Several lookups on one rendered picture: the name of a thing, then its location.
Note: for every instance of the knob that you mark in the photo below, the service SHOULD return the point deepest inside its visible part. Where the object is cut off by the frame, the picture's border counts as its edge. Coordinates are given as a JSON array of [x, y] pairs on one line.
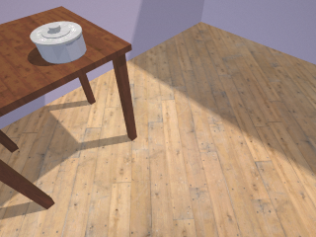
[[54, 27]]

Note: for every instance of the pot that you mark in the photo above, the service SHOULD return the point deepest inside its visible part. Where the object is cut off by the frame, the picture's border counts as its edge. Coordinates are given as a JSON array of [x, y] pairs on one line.
[[64, 53]]

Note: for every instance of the lid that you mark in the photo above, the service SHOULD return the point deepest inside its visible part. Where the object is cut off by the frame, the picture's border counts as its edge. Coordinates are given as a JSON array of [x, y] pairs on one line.
[[43, 36]]

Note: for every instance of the table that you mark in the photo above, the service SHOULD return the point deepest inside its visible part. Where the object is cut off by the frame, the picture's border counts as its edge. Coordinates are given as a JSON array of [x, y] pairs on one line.
[[26, 76]]

